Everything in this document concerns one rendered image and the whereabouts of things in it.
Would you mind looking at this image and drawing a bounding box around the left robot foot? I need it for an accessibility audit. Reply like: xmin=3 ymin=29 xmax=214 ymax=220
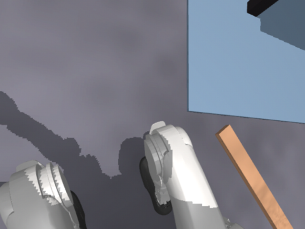
xmin=70 ymin=190 xmax=87 ymax=229

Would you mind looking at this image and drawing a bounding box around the right robot hand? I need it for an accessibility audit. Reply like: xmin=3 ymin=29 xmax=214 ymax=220
xmin=223 ymin=217 xmax=244 ymax=229

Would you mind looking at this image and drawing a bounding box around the right robot foot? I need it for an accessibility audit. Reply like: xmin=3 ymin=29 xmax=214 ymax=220
xmin=139 ymin=157 xmax=172 ymax=215

